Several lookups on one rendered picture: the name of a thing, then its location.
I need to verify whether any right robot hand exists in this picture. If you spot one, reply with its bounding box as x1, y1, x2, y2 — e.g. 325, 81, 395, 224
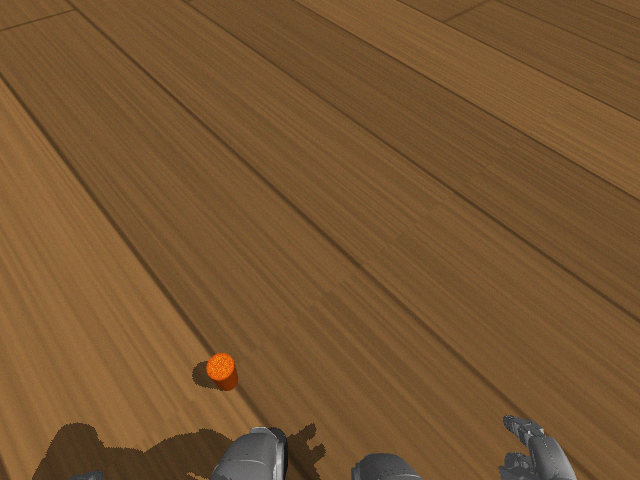
499, 415, 577, 480

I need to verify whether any cup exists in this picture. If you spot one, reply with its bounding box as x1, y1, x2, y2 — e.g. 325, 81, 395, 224
206, 353, 238, 391

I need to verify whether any left robot foot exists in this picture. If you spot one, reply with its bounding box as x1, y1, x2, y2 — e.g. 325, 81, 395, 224
269, 428, 288, 480

